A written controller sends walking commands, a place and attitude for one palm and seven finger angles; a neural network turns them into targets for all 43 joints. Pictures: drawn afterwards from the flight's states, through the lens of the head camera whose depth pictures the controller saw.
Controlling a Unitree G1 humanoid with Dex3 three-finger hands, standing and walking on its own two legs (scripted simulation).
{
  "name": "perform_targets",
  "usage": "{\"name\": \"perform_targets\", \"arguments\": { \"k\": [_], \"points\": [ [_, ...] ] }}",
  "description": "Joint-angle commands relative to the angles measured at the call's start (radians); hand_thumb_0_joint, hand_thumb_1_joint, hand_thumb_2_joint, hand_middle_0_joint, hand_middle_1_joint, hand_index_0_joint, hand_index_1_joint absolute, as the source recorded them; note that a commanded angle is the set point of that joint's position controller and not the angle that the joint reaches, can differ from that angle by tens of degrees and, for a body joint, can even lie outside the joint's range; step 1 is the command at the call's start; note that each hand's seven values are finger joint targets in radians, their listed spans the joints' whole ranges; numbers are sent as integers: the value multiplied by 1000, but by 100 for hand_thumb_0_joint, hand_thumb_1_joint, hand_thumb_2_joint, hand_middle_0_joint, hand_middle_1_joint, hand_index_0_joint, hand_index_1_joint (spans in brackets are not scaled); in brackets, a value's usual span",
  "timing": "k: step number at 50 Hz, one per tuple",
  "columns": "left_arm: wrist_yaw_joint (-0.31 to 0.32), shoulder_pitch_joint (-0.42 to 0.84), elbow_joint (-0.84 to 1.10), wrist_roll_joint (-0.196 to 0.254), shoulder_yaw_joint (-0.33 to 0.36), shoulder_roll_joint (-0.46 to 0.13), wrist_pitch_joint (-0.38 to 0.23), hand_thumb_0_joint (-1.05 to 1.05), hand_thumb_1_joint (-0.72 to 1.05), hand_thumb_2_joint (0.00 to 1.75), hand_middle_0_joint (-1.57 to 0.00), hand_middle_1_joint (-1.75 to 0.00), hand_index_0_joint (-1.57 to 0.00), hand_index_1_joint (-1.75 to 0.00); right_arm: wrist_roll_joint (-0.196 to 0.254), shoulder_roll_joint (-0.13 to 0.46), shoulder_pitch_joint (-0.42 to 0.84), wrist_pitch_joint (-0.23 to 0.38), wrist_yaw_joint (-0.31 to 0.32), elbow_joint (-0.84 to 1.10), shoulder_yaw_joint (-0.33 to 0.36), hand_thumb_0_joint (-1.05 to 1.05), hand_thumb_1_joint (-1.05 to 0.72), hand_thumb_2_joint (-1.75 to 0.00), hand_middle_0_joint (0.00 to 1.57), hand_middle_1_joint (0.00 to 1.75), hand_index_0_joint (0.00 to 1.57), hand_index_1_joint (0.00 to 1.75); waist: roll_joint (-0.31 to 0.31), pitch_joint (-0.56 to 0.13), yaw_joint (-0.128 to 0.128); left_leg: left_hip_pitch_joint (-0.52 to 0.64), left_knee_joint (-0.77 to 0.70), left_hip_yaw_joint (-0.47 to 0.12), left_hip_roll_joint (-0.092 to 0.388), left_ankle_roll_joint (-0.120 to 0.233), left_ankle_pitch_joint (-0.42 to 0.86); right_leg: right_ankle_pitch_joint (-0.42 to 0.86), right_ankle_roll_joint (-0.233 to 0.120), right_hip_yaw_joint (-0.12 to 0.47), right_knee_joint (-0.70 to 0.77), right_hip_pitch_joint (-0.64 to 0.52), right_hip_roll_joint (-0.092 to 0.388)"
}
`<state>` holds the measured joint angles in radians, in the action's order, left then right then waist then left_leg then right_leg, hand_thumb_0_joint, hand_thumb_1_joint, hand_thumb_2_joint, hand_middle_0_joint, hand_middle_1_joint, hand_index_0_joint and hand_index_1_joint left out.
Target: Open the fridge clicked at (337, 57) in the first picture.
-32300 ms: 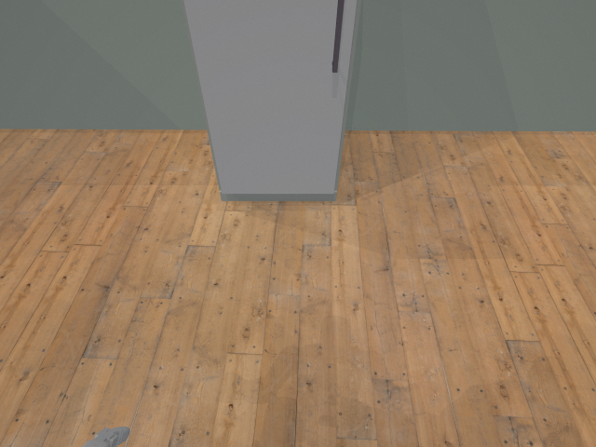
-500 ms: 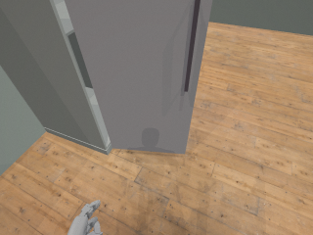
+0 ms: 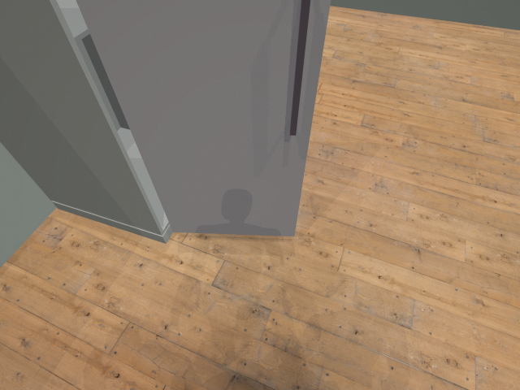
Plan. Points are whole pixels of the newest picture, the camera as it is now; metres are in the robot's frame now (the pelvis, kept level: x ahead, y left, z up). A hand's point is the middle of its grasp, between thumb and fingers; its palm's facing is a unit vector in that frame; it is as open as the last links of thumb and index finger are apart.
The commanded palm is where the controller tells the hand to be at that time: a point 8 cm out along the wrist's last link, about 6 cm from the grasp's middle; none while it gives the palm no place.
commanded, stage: let the arm hang, fingers relaxed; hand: right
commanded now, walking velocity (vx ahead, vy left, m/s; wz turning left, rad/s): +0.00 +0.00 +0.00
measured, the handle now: (299, 59) +0.74 -0.03 +0.12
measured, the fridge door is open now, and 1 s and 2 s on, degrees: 73 73 73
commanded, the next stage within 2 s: look to check the result in 0.60 s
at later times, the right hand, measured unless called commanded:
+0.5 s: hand out of the picture +0.09 -0.21 -0.16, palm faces -0.04 +0.97 -0.24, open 7.3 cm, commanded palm none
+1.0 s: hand out of the picture +0.06 -0.22 -0.16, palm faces -0.03 +0.97 -0.25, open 7.3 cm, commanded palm none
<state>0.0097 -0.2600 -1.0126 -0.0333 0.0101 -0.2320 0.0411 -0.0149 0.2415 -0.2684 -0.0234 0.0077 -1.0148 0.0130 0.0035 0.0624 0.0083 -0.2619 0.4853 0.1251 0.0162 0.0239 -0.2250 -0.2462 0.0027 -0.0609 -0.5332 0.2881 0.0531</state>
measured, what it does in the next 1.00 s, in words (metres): stands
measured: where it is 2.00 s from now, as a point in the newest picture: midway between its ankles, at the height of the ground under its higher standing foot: outside the picture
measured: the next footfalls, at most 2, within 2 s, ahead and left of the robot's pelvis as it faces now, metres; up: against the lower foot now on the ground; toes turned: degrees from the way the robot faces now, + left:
none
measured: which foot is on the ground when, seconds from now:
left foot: down 0.00-1.00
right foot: down 0.00-1.00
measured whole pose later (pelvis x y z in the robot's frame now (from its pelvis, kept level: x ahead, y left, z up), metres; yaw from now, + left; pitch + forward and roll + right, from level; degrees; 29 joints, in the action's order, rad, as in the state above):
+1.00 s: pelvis +0.02 -0.01 +0.01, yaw +1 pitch -1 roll +0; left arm 0.02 -0.18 -1.13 -0.03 0.01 -0.22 0.01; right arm -0.01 0.23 -0.19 0.01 0.01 -1.15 0.01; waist -0.01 0.05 0.01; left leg -0.16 0.37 0.09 0.03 0.00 -0.18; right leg -0.20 -0.01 -0.10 -0.38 0.16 0.03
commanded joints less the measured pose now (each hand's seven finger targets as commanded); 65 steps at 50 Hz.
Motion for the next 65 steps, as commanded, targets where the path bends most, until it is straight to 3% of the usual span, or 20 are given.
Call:
{"name": "perform_targets", "arguments": {
  "k": [1,11,23,30,52,65],
  "points": [
    [9,3,31,8,36,-135,-32,0,90,90,-20,-30,-20,-30,-2,148,64,42,8,35,32,0,-90,-90,20,30,20,30,-8,-58,12,19,-168,-153,115,29,-37,12,-32,82,137,-45,62],
    [7,20,-39,8,30,-130,-41,0,90,90,-20,-30,-20,-30,-1,148,78,43,13,-41,26,0,-90,-90,20,30,20,30,17,-41,1,50,-162,-132,109,14,12,63,-35,78,195,-68,69],
    [8,53,-64,6,24,-121,-46,0,90,90,-20,-30,-20,-30,-1,134,105,46,15,-52,25,0,-90,-90,20,30,20,30,-21,-43,0,75,-159,-136,109,4,66,112,-30,76,225,-89,72],
    [12,59,-63,10,25,-125,-51,0,90,90,-20,-30,-20,-30,-2,130,97,51,17,-57,28,0,-90,-90,20,30,20,30,-19,-87,-1,102,-156,-130,112,4,132,178,-31,71,215,-131,78],
    [15,61,-82,10,24,-132,-46,0,90,90,-20,-30,-20,-30,1,135,86,52,15,-86,22,0,-90,-90,20,30,20,30,-1,-34,5,83,-204,-138,114,6,83,124,-28,69,235,-137,76],
    [15,76,-77,12,27,-156,-51,0,90,90,-20,-30,-20,-30,0,160,96,57,13,-80,26,0,-90,-90,20,30,20,30,1,-51,1,96,-207,-135,117,9,101,144,-30,74,239,-149,78]
  ]
}}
